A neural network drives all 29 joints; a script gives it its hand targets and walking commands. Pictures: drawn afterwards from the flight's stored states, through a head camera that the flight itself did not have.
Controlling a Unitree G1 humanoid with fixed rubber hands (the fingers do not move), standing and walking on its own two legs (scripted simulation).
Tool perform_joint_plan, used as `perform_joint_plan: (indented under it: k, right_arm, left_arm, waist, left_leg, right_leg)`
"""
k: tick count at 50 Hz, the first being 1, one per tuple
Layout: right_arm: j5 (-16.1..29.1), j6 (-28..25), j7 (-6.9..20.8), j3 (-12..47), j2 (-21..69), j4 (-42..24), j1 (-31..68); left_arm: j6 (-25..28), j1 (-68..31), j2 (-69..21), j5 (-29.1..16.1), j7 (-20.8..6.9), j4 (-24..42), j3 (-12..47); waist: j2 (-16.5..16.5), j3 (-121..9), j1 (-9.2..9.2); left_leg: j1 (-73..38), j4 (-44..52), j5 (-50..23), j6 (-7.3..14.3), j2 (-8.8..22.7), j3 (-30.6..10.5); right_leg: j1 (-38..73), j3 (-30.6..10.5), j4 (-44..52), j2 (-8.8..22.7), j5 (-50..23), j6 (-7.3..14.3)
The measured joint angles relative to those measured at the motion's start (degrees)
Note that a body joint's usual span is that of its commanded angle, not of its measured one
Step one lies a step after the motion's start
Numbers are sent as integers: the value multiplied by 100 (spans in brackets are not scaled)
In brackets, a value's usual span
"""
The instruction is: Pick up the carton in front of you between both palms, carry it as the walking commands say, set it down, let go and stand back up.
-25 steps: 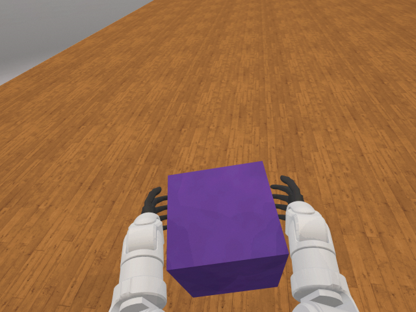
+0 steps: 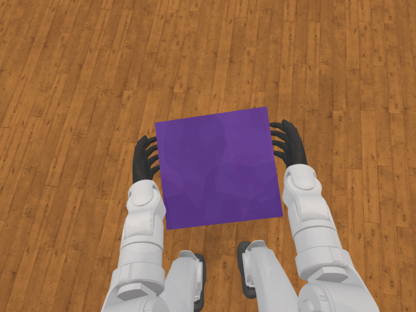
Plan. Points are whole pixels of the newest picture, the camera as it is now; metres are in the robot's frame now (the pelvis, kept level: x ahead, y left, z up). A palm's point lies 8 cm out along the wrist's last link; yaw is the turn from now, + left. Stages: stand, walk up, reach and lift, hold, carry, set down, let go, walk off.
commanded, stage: set down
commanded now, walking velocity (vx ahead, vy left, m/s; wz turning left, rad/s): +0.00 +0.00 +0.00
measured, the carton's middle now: (219, 169) +0.40 -0.01 -0.17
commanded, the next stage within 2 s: none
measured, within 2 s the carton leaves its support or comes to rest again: rests again in 1.84 s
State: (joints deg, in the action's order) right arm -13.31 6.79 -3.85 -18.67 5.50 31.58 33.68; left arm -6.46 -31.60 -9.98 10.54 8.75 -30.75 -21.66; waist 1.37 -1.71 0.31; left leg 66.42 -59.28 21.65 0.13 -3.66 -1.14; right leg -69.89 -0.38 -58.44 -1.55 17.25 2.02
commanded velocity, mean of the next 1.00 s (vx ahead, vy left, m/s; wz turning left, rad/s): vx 0.00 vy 0.00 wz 0.00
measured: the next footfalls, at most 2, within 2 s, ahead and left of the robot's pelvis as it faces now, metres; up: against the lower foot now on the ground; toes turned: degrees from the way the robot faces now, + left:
none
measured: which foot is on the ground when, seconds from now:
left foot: down 0.00-1.00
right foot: down 0.00-1.00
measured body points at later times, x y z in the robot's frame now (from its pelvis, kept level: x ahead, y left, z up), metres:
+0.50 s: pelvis -0.03 +0.00 -0.14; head +0.23 -0.03 +0.23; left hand +0.43 +0.13 -0.22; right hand +0.45 -0.17 -0.22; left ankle +0.05 +0.11 -0.65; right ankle +0.08 -0.09 -0.65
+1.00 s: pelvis -0.05 +0.00 -0.25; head +0.28 -0.04 +0.06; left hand +0.46 +0.12 -0.38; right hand +0.49 -0.18 -0.38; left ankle +0.05 +0.12 -0.65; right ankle +0.08 -0.10 -0.65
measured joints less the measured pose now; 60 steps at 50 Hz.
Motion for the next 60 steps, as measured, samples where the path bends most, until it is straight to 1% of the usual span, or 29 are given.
perform_joint_plan:
  k: [3,11,14,18,27,35,49,55,60]
  right_arm:
    - [68,53,-9,4,-57,35,160]
    - [-235,500,120,-424,-142,453,913]
    - [-294,588,150,-491,-229,588,1148]
    - [-262,630,158,-472,-369,733,1435]
    - [-16,683,69,-225,-688,929,2064]
    - [143,754,26,-59,-977,1143,2588]
    - [338,762,54,217,-1589,1765,3673]
    - [549,719,77,473,-1926,2088,4179]
    - [831,663,76,796,-2219,2378,4594]
  left_arm:
    - [-55,-133,9,-131,40,14,-39]
    - [-470,-815,-85,192,9,-239,-613]
    - [-556,-1026,-85,275,25,-312,-710]
    - [-602,-1255,-50,266,86,-352,-739]
    - [-644,-1748,134,-19,293,-352,-650]
    - [-695,-2207,275,-186,411,-453,-631]
    - [-688,-3097,505,-354,481,-743,-667]
    - [-654,-3460,676,-576,496,-882,-539]
    - [-620,-3739,853,-850,526,-1009,-359]
  waist:
    - [39,-337,-7]
    - [89,-772,0]
    - [71,-848,3]
    - [45,-881,9]
    - [59,-717,34]
    - [97,-462,63]
    - [130,285,105]
    - [141,800,124]
    - [159,1295,138]
  left_leg:
    - [606,-465,155,-6,-21,9]
    - [1734,-1515,498,-11,-28,60]
    - [2154,-1859,588,-17,-29,92]
    - [2716,-2321,699,-33,-31,133]
    - [3849,-3355,927,-86,-60,182]
    - [4601,-4118,1078,-124,-89,214]
    - [5579,-5189,1215,-176,-133,299]
    - [5859,-5643,1271,-201,-152,341]
    - [6001,-6015,1334,-221,-162,375]
  right_leg:
    - [-605,14,-458,11,153,-7]
    - [-1743,24,-1475,-1,452,2]
    - [-2179,15,-1822,-6,526,6]
    - [-2763,4,-2292,-10,619,14]
    - [-3930,28,-3335,11,818,50]
    - [-4707,52,-4100,36,943,84]
    - [-5744,41,-5174,54,1010,125]
    - [-6054,42,-5635,75,1038,154]
    - [-6225,46,-6013,91,1073,182]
